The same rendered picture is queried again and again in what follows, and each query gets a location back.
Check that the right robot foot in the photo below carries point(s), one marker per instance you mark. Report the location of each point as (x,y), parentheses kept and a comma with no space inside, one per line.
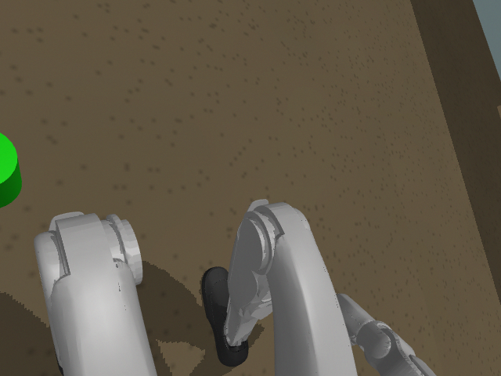
(216,297)

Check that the right robot hand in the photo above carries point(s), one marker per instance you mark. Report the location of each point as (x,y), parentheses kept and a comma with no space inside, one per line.
(355,317)

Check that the right robot arm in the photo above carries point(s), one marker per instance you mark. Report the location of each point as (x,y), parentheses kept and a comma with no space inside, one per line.
(389,354)

